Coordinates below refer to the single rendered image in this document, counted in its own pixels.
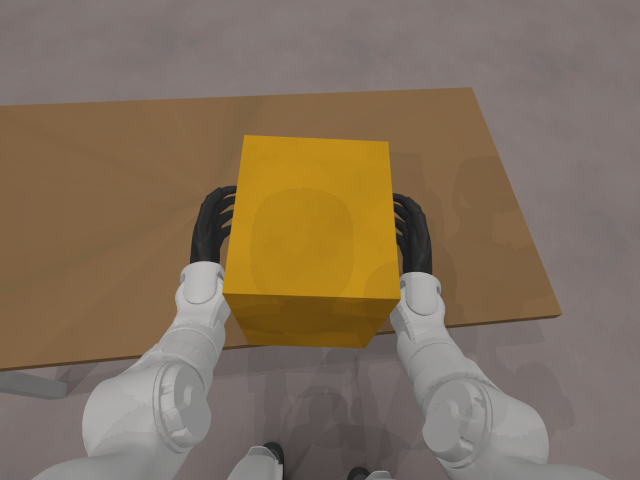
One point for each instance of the robot left thigh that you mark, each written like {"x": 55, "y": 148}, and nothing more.
{"x": 257, "y": 467}

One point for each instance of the left robot hand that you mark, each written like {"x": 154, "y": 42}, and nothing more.
{"x": 208, "y": 235}

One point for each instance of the right robot hand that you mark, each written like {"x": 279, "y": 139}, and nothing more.
{"x": 415, "y": 244}

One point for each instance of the left robot foot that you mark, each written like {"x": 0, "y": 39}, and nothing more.
{"x": 276, "y": 450}

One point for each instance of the robot left upper arm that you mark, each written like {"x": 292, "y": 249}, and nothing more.
{"x": 140, "y": 426}

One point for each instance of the table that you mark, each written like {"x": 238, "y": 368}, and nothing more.
{"x": 99, "y": 200}

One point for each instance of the robot right upper arm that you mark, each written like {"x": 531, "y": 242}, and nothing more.
{"x": 479, "y": 433}

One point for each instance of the robot left forearm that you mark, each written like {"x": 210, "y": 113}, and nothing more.
{"x": 197, "y": 335}

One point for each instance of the carton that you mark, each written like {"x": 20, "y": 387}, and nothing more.
{"x": 312, "y": 257}

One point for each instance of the robot right forearm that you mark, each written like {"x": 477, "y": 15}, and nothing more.
{"x": 427, "y": 353}

